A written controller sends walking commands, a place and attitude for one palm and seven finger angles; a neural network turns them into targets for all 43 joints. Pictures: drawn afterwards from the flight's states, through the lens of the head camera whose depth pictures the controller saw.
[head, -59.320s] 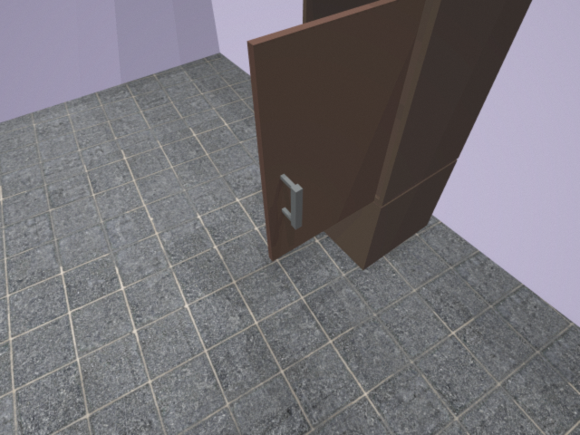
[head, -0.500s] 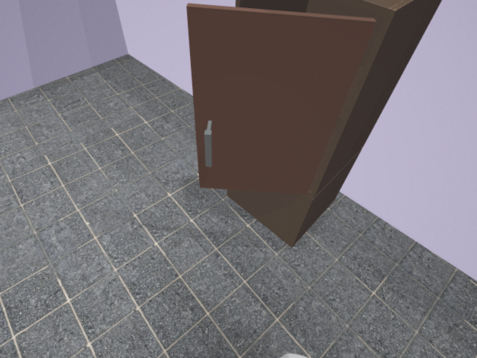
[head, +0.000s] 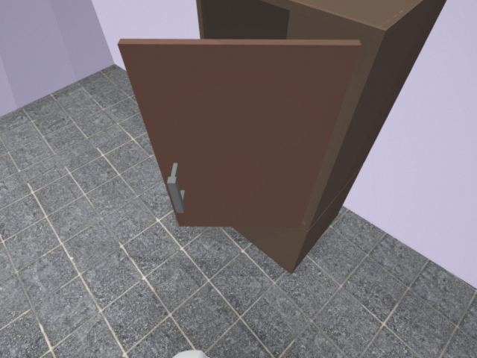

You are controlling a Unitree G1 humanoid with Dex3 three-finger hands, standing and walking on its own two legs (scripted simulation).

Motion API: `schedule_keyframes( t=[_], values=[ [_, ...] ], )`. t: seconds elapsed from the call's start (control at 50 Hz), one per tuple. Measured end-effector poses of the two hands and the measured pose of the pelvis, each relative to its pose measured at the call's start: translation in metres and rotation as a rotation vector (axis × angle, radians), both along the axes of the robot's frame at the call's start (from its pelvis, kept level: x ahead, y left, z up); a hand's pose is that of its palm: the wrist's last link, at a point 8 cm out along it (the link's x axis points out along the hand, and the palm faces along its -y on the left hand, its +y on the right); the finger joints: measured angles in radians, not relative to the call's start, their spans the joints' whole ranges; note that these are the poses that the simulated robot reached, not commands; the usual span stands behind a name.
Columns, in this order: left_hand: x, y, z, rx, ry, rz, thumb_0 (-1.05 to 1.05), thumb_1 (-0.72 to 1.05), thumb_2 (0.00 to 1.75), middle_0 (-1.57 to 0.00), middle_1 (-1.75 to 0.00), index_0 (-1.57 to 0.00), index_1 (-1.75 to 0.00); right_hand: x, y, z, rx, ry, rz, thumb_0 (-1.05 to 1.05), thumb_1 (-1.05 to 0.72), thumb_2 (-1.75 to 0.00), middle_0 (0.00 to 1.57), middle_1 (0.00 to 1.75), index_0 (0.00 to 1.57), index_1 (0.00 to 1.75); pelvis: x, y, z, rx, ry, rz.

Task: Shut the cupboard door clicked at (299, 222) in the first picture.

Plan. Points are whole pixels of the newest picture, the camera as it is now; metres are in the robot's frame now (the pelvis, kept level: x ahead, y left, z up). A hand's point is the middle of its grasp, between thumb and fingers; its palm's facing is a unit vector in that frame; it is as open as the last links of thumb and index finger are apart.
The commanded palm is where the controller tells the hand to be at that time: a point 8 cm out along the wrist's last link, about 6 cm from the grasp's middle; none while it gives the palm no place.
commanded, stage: come to a stop and stand still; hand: left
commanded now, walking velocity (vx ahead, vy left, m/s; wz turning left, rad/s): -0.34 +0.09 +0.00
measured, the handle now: (177, 189) +0.50 +0.17 -0.10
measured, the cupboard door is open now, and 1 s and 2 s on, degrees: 41 41 41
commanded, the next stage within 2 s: look again from close up in 1.14 s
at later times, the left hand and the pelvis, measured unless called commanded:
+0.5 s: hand out of the picture +0.05 +0.19 -0.17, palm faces +0.03 -0.97 -0.25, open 7.4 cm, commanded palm none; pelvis +0.03 -0.01 +0.00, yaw -1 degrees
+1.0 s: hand out of the picture +0.02 +0.18 -0.17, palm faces +0.01 -0.99 -0.17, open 7.3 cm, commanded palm none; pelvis +0.00 +0.01 +0.01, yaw -2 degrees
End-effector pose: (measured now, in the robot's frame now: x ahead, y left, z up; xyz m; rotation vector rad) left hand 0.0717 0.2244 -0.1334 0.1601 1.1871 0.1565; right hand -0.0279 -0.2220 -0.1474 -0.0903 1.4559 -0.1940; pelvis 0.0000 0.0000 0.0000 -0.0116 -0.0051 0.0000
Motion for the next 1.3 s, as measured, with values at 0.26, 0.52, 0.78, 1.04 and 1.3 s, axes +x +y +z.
schedule_keyframes(
  t=[0.26, 0.52, 0.78, 1.04, 1.3],
  values=[
    [-0.018, 0.016, -0.021, -0.015, 0.192, 0.057, 0.0, 0.92, 0.9, -0.2, -0.3, -0.2, -0.29, 0.159, 0.001, 0.014, -0.07, -0.258, 0.123, 0.0, -0.92, -0.9, 0.2, 0.3, 0.2, 0.3, 0.041, 0.01, -0.005, 0.016, -0.011, -0.023],
    [-0.026, 0.008, -0.004, 0.04, 0.16, 0.03, 0.0, 0.91, 0.9, -0.2, -0.3, -0.2, -0.29, 0.151, -0.019, 0.004, -0.032, -0.247, 0.087, 0.0, -0.91, -0.9, 0.2, 0.3, 0.2, 0.3, 0.028, -0.005, -0.004, 0.022, -0.006, -0.012],
    [-0.022, 0.01, -0.011, -0.028, 0.125, 0.014, 0.0, 0.92, 0.9, -0.2, -0.3, -0.21, -0.29, 0.052, 0.002, 0.012, -0.048, -0.07, 0.062, 0.0, -0.91, -0.9, 0.2, 0.3, 0.2, 0.3, 0.013, 0.008, 0.004, 0.009, -0.028, -0.022],
    [-0.067, 0.007, -0.012, -0.049, 0.219, 0.013, 0.0, 0.91, 0.9, -0.2, -0.3, -0.2, -0.29, 0.002, 0.025, 0.011, -0.005, 0.0, 0.014, 0.0, -0.91, -0.9, 0.2, 0.3, 0.2, 0.3, 0.003, 0.014, 0.007, 0.011, -0.032, -0.03],
    [-0.099, -0.005, -0.016, -0.077, 0.285, 0.013, 0.0, 0.91, 0.9, -0.2, -0.3, -0.2, -0.29, 0.009, 0.034, 0.008, 0.002, -0.025, 0.028, 0.0, -0.91, -0.9, 0.2, 0.3, 0.2, 0.3, 0.003, 0.022, 0.003, -0.002, -0.016, -0.026]
  ],
)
